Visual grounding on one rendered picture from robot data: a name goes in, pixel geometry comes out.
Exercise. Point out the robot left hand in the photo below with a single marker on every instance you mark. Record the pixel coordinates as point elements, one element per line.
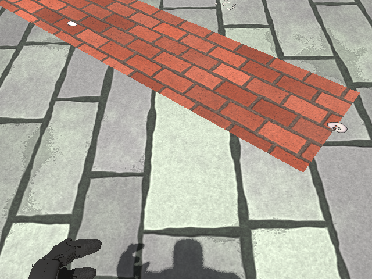
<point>61,255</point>

